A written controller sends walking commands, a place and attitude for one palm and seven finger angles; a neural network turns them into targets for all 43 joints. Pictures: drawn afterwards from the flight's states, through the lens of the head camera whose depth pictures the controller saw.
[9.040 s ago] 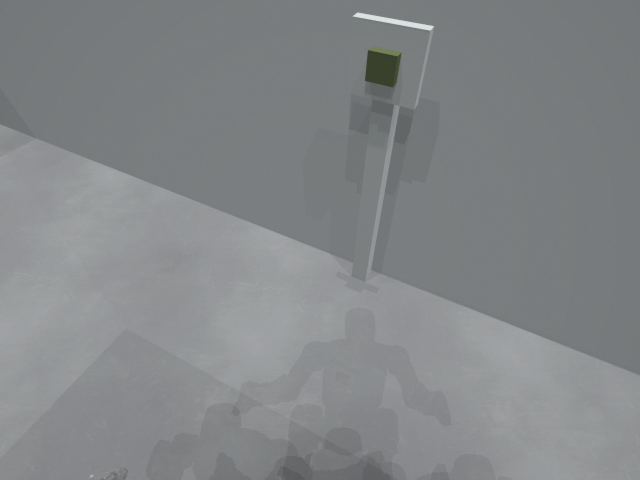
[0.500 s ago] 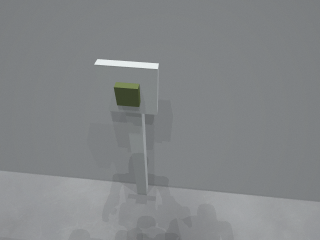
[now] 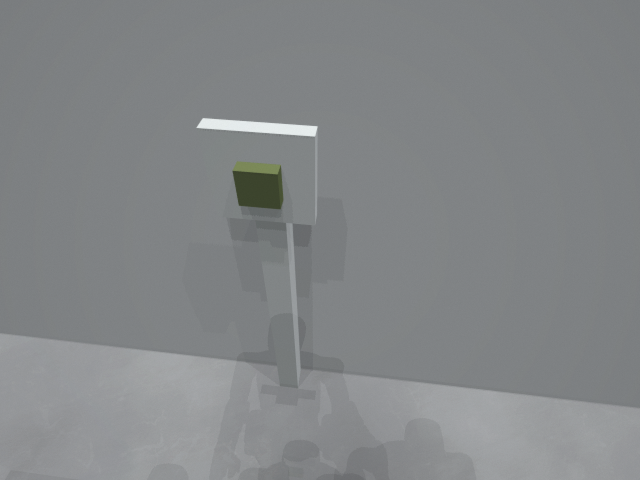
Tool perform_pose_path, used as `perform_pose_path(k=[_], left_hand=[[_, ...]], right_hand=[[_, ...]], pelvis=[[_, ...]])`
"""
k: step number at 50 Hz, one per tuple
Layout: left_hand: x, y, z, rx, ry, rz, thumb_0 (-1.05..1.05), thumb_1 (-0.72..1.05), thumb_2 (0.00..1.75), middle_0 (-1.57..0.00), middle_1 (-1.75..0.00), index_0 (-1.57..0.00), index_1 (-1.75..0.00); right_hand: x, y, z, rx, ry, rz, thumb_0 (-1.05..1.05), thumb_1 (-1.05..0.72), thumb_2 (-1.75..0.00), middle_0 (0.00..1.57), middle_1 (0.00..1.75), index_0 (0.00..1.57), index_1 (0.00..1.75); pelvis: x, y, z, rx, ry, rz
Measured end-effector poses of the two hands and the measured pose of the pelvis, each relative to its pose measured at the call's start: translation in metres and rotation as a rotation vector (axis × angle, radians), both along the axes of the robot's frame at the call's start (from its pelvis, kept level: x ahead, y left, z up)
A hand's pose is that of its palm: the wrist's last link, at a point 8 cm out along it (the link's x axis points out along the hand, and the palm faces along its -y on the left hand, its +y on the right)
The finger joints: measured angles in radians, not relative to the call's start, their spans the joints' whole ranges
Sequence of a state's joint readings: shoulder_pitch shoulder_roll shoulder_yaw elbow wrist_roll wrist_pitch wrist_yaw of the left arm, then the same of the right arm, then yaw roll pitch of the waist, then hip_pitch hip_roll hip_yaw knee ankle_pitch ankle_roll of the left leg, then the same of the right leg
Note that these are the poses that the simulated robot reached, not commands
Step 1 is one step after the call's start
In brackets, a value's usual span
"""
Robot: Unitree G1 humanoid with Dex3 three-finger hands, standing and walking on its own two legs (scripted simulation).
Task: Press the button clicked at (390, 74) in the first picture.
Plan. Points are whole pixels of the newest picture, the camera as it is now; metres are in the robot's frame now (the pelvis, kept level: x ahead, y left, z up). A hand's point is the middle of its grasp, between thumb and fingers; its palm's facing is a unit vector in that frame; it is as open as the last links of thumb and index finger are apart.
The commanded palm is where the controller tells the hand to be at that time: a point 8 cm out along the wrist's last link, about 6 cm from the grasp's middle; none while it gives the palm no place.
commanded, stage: come to a stop and stand still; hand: left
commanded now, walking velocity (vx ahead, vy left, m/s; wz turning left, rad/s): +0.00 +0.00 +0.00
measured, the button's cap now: (259, 184) +0.53 +0.14 +0.09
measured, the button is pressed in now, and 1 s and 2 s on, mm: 0 0 0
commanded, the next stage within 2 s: look again from close up in 0.06 s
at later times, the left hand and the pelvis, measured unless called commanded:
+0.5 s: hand out of the picture -0.01 +0.15 -0.18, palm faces +0.04 -0.99 -0.16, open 7.4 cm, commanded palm none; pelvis +0.00 -0.01 +0.00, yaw +0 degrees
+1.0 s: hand out of the picture -0.01 +0.16 -0.18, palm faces +0.02 -0.98 -0.19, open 7.4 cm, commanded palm none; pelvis +0.01 +0.00 -0.01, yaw +0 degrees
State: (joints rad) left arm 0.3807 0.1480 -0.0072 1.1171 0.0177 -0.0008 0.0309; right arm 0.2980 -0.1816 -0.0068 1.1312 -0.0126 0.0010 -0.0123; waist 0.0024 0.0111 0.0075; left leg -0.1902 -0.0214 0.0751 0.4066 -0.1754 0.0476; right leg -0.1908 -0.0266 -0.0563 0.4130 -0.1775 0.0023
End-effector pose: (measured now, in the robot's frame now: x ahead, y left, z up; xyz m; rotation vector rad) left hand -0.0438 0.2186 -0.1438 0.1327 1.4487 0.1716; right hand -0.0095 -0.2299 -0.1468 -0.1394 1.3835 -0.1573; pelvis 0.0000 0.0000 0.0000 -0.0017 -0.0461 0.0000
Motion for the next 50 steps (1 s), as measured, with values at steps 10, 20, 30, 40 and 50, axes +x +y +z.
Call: perform_pose_path(k=[10,20,30,40,50], left_hand=[[0.018,-0.016,-0.003,-0.02,-0.058,-0.007,0.0,0.91,0.9,-0.2,-0.3,-0.2,-0.3],[0.027,-0.023,-0.005,-0.031,-0.082,-0.011,0.0,0.91,0.9,-0.2,-0.3,-0.2,-0.3],[0.02,-0.02,-0.006,-0.033,-0.052,-0.001,0.0,0.91,0.9,-0.2,-0.3,-0.2,-0.3],[0.017,-0.013,-0.004,-0.022,-0.029,0.003,0.0,0.91,0.9,-0.2,-0.3,-0.2,-0.3],[0.026,-0.006,-0.006,-0.002,-0.038,-0.019,0.0,0.91,0.9,-0.2,-0.3,-0.2,-0.3]], right_hand=[[-0.014,0.011,-0.004,0.036,0.019,-0.018,0.0,-0.91,-0.9,0.2,0.3,0.2,0.3],[-0.022,0.017,-0.004,0.05,0.032,-0.034,0.0,-0.91,-0.9,0.2,0.3,0.2,0.3],[-0.022,0.017,-0.003,0.039,0.046,-0.036,0.0,-0.91,-0.9,0.2,0.3,0.2,0.3],[-0.008,0.015,-0.002,0.03,0.026,-0.021,0.0,-0.91,-0.9,0.2,0.3,0.2,0.3],[0.018,0.009,-0.005,0.024,-0.023,0.02,0.01,-0.91,-0.9,0.2,0.3,0.2,0.3]], pelvis=[[-0.002,-0.006,-0.001,0.001,0.004,0.0],[-0.003,-0.009,-0.002,0.0,0.01,0.0],[0.0,-0.007,-0.002,-0.002,0.017,0.0],[0.003,-0.004,-0.001,0.0,0.018,0.001],[0.007,-0.002,-0.006,-0.012,0.028,0.007]])
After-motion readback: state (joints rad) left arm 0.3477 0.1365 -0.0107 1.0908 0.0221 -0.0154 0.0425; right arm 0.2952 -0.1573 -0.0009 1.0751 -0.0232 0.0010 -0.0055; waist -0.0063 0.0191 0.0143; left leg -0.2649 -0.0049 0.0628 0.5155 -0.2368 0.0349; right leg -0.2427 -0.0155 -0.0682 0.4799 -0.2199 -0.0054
